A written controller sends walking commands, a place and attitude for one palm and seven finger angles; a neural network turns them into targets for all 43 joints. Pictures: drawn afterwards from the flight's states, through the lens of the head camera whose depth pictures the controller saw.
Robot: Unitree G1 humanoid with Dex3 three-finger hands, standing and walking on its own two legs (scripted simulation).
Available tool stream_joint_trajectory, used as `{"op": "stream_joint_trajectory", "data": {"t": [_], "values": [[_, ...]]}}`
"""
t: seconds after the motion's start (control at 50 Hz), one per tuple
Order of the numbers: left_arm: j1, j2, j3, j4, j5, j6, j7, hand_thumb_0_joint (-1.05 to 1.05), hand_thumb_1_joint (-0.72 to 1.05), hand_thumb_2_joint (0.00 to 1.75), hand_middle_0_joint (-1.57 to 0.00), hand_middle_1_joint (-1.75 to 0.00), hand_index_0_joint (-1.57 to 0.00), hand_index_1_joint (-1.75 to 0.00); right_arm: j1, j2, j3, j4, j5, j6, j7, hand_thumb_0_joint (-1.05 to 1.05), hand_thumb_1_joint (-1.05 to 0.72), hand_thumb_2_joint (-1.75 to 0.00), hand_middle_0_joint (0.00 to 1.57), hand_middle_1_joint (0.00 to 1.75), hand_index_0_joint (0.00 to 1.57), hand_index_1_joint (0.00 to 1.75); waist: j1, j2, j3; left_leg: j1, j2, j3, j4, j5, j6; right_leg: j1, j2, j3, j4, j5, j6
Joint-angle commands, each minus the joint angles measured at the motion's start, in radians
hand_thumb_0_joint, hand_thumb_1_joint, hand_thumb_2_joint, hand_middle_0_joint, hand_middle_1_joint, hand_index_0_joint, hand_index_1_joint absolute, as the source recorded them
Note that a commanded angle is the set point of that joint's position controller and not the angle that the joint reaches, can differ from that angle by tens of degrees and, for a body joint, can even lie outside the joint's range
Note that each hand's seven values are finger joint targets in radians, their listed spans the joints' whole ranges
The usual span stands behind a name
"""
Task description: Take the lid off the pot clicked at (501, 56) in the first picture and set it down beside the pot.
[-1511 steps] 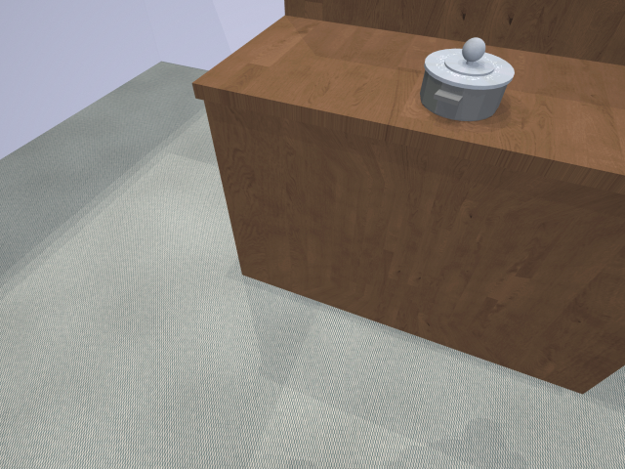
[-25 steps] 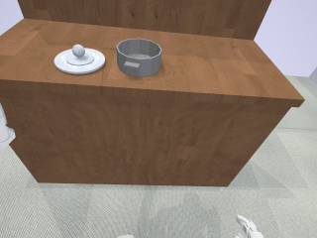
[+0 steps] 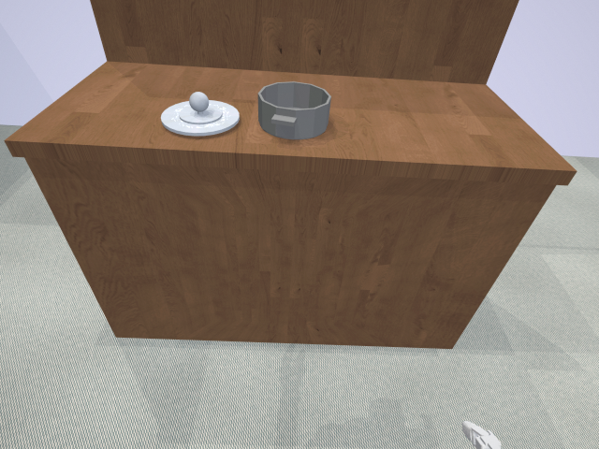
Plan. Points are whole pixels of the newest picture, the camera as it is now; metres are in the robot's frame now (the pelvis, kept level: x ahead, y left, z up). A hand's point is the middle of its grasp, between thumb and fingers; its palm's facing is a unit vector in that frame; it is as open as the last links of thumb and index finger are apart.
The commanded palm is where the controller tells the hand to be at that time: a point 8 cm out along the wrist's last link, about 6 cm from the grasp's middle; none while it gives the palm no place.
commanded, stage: stop stepping back and stand still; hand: left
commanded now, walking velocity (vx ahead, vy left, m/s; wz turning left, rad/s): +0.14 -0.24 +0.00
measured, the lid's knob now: (199, 101) +0.84 +0.29 +0.12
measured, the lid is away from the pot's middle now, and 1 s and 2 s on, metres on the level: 0.23 0.23 0.23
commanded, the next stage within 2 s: let the arm hang, fingers relaxed in 1.16 s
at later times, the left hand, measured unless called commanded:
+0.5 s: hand (135, 305) +0.28 +0.24 +0.07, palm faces +0.33 -0.85 -0.41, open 7.4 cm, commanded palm none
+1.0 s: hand out of the picture +0.07 +0.17 -0.16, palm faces +0.07 -0.97 -0.24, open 7.2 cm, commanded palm none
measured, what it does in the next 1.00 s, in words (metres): steps on the spot: right foot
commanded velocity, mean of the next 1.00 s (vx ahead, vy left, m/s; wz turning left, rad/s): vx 0.02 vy -0.02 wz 0.00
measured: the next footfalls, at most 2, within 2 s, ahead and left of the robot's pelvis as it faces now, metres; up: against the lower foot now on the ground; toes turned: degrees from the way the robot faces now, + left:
right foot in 0.26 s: +0.05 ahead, -0.12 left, +0.00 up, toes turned +3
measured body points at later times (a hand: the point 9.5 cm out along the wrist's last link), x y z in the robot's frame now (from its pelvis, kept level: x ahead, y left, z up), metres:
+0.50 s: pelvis +0.03 -0.02 -0.01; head -0.01 -0.06 +0.43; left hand +0.26 +0.28 +0.09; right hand +0.15 -0.28 -0.14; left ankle +0.01 +0.11 -0.72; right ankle +0.01 -0.12 -0.72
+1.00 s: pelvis +0.07 -0.02 +0.01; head +0.11 -0.03 +0.46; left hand +0.07 +0.22 -0.14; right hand +0.07 -0.24 -0.15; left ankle +0.02 +0.08 -0.72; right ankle +0.01 -0.12 -0.72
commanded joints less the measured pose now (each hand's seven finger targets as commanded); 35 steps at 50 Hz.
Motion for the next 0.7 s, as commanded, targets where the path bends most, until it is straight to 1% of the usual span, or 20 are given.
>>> {"op": "stream_joint_trajectory", "data": {"t": [0.0, 0.02, 0.06, 0.1, 0.18, 0.2, 0.24, 0.26, 0.32, 0.34, 0.36, 0.38, 0.4, 0.44, 0.48, 0.5, 0.52, 0.54, 0.62, 0.68], "values": [[-0.085, 0.191, -0.004, -0.279, -0.008, -0.036, -0.028, 0.0, 0.9, 0.9, -0.2, -0.3, -0.2, -0.3, -0.151, -0.089, -0.038, -0.227, 0.004, -0.105, 0.012, 0.0, -0.9, -0.9, 0.2, 0.3, 0.2, 0.3, -0.047, 0.237, 0.148, 0.055, 0.304, -0.575, -0.518, -0.394, 0.165, -0.338, 0.084, 0.056, 0.427, -0.161, -0.001], [-0.065, 0.217, 0.019, -0.324, 0.006, -0.037, -0.027, 0.0, 0.9, 0.9, -0.2, -0.3, -0.2, -0.3, -0.166, -0.092, -0.043, -0.22, -0.015, -0.12, 0.026, 0.0, -0.9, -0.9, 0.2, 0.3, 0.2, 0.3, -0.036, 0.194, 0.182, -0.02, 0.332, -0.629, -0.564, -0.437, 0.184, -0.363, 0.044, 0.118, 0.506, -0.108, -0.008], [0.089, 0.27, 0.078, -0.448, 0.012, -0.05, -0.019, 0.0, 0.9, 0.9, -0.2, -0.3, -0.2, -0.3, -0.179, -0.075, -0.043, -0.224, -0.014, -0.131, 0.047, 0.0, -0.9, -0.9, 0.2, 0.3, 0.2, 0.3, 0.002, 0.162, 0.115, 0.004, 0.286, -0.45, -0.52, -0.285, 0.149, -0.307, 0.01, 0.107, 0.43, -0.043, -0.012], [0.211, 0.274, 0.106, -0.5, 0.019, -0.06, -0.007, 0.0, 0.9, 0.9, -0.2, -0.3, -0.2, -0.3, -0.171, -0.058, -0.029, -0.202, -0.026, -0.13, 0.051, 0.0, -0.9, -0.9, 0.2, 0.3, 0.2, 0.3, 0.015, 0.276, 0.073, -0.017, 0.221, -0.255, -0.49, -0.186, 0.091, -0.162, 0.012, 0.033, 0.217, -0.007, -0.013], [0.234, 0.267, 0.136, -0.436, 0.02, -0.04, 0.011, 0.0, 0.9, 0.9, -0.2, -0.3, -0.2, -0.3, -0.148, -0.073, -0.034, -0.21, -0.032, -0.1, 0.028, 0.0, -0.9, -0.9, 0.2, 0.3, 0.2, 0.3, 0.002, 0.248, 0.025, -0.156, 0.142, -0.088, -0.38, -0.257, 0.031, 0.211, 0.077, -0.062, -0.095, -0.013, -0.023], [0.201, 0.259, 0.134, -0.385, 0.023, -0.037, 0.015, 0.0, 0.9, 0.9, -0.2, -0.3, -0.2, -0.3, -0.134, -0.074, -0.04, -0.204, -0.028, -0.09, 0.024, 0.0, -0.9, -0.9, 0.2, 0.3, 0.2, 0.3, -0.005, 0.153, 0.024, -0.177, 0.1, -0.05, -0.262, -0.234, 0.019, 0.242, 0.039, 0.006, -0.174, -0.028, -0.051], [0.111, 0.287, 0.152, -0.276, 0.008, -0.034, 0.019, 0.0, 0.9, 0.9, -0.2, -0.3, -0.2, -0.3, -0.103, -0.078, -0.052, -0.176, -0.025, -0.074, 0.014, 0.0, -0.9, -0.9, 0.2, 0.3, 0.2, 0.3, -0.029, -0.119, 0.032, -0.199, -0.016, 0.015, 0.151, -0.043, -0.019, 0.144, -0.233, 0.473, -0.378, -0.068, -0.193], [0.084, 0.282, 0.148, -0.212, 0.006, -0.037, 0.027, 0.0, 0.9, 0.9, -0.2, -0.3, -0.2, -0.3, -0.097, -0.07, -0.047, -0.157, -0.02, -0.076, 0.02, 0.0, -0.9, -0.9, 0.2, 0.3, 0.2, 0.3, -0.026, -0.153, 0.042, -0.216, -0.016, 0.007, 0.261, -0.032, -0.029, 0.135, -0.305, 0.539, -0.4, 0.061, -0.22], [0.07, 0.217, 0.11, -0.112, 0.0, -0.028, 0.01, 0.0, 0.9, 0.9, -0.2, -0.3, -0.2, -0.3, -0.121, -0.081, -0.05, -0.145, 0.0, -0.056, 0.022, 0.0, -0.9, -0.9, 0.2, 0.3, 0.2, 0.3, -0.029, -0.174, 0.111, -0.063, 0.035, -0.037, 0.07, -0.034, -0.007, 0.007, -0.247, 0.324, -0.314, 0.15, -0.177], [0.16, -0.117, -0.376, 0.646, 0.139, 0.148, -0.123, 0.0, 0.9, 0.9, -0.2, -0.3, -0.2, -0.3, -0.026, -0.22, -0.114, 0.091, -0.013, -0.114, 0.101, 0.0, -0.9, -0.9, 0.2, 0.3, 0.2, 0.3, -0.105, -0.05, 0.079, -0.107, 0.104, -0.018, 0.102, 0.097, -0.012, -0.086, -0.272, 0.028, 0.007, 0.492, -0.122], [0.215, -0.172, -0.411, 0.678, 0.14, 0.217, -0.151, 0.0, 0.9, 0.9, -0.2, -0.3, -0.2, -0.3, 0.006, -0.148, -0.113, 0.083, -0.028, -0.081, 0.098, 0.0, -0.9, -0.9, 0.2, 0.3, 0.2, 0.3, -0.09, 0.029, 0.028, 0.048, 0.073, -0.086, -0.02, 0.495, -0.005, -0.165, -0.124, 0.024, 0.132, 0.427, -0.058], [0.227, -0.205, -0.427, 0.707, 0.12, 0.238, -0.16, 0.0, 0.9, 0.9, -0.2, -0.3, -0.2, -0.3, -0.013, -0.144, -0.087, 0.075, -0.032, -0.04, 0.087, 0.0, -0.9, -0.9, 0.2, 0.3, 0.2, 0.3, -0.038, 0.07, 0.029, 0.064, 0.166, -0.229, -0.122, 0.605, 0.061, -0.252, -0.029, -0.036, 0.223, 0.147, -0.006], [0.183, -0.192, -0.434, 0.739, 0.119, 0.248, -0.161, 0.0, 0.9, 0.9, -0.2, -0.3, -0.2, -0.3, -0.025, -0.174, -0.092, 0.068, -0.046, -0.018, 0.076, 0.0, -0.9, -0.9, 0.2, 0.3, 0.2, 0.3, -0.03, 0.037, 0.059, 0.033, 0.249, -0.342, -0.193, 0.501, 0.134, -0.284, 0.028, 0.001, 0.314, -0.107, 0.003], [0.072, -0.183, -0.435, 0.818, 0.114, 0.231, -0.164, 0.0, 0.9, 0.9, -0.2, -0.3, -0.2, -0.3, -0.033, -0.199, -0.079, 0.028, -0.077, -0.003, 0.069, 0.0, -0.9, -0.9, 0.2, 0.3, 0.2, 0.3, -0.021, -0.073, 0.123, -0.025, 0.275, -0.446, -0.214, 0.568, 0.185, -0.278, 0.025, 0.078, 0.296, -0.116, 0.021], [0.069, -0.144, -0.437, 0.986, 0.109, 0.232, -0.157, 0.0, 0.9, 0.9, -0.2, -0.3, -0.2, -0.3, -0.069, -0.17, -0.068, 0.043, -0.079, 0.016, 0.063, 0.0, -0.9, -0.9, 0.2, 0.3, 0.2, 0.3, 0.024, -0.057, 0.097, -0.075, 0.176, -0.272, -0.108, 0.687, 0.106, -0.078, 0.02, 0.078, 0.142, 0.133, 0.018], [0.102, -0.098, -0.436, 1.077, 0.11, 0.233, -0.153, 0.0, 0.9, 0.9, -0.2, -0.3, -0.2, -0.3, -0.082, -0.135, -0.063, 0.052, -0.067, 0.03, 0.06, 0.0, -0.9, -0.9, 0.2, 0.3, 0.2, 0.3, 0.047, -0.152, 0.083, -0.163, 0.062, -0.124, -0.004, 0.451, 0.033, 0.067, -0.049, 0.177, -0.004, 0.302, 0.009], [0.131, -0.027, -0.428, 1.16, 0.11, 0.225, -0.146, 0.0, 0.9, 0.9, -0.2, -0.3, -0.2, -0.3, -0.088, -0.079, -0.057, 0.054, -0.055, 0.047, 0.057, 0.0, -0.9, -0.9, 0.2, 0.3, 0.2, 0.3, 0.05, -0.388, 0.105, -0.257, -0.072, 0.014, 0.198, 0.072, -0.032, 0.131, -0.209, 0.419, -0.2, 0.399, -0.026], [0.118, -0.026, -0.445, 1.23, 0.102, 0.217, -0.141, 0.0, 0.9, 0.9, -0.2, -0.3, -0.2, -0.3, -0.12, -0.09, -0.065, 0.066, -0.054, 0.062, 0.054, 0.0, -0.9, -0.9, 0.2, 0.3, 0.2, 0.3, 0.05, -0.363, 0.164, -0.267, -0.056, -0.038, 0.333, -0.169, -0.032, 0.092, -0.269, 0.499, -0.252, 0.593, -0.07], [0.049, -0.067, -0.471, 1.424, 0.097, 0.199, -0.131, 0.0, 0.9, 0.9, -0.2, -0.3, -0.2, -0.3, -0.047, -0.066, -0.063, 0.167, -0.042, 0.072, 0.052, 0.0, -0.9, -0.9, 0.2, 0.3, 0.2, 0.3, -0.021, 0.024, 0.068, -0.144, -0.014, -0.021, 0.363, -0.111, -0.05, 0.125, -0.221, 0.374, -0.194, 0.763, -0.202], [0.057, -0.131, -0.45, 1.442, 0.105, 0.196, -0.124, 0.0, 0.9, 0.9, -0.2, -0.3, -0.2, -0.3, 0.007, 0.002, -0.065, 0.202, -0.045, 0.075, 0.057, 0.0, -0.9, -0.9, 0.2, 0.3, 0.2, 0.3, -0.027, -0.009, 0.058, -0.036, -0.004, 0.012, 0.104, -0.041, -0.04, 0.123, -0.19, 0.288, -0.199, 0.744, -0.189]]}}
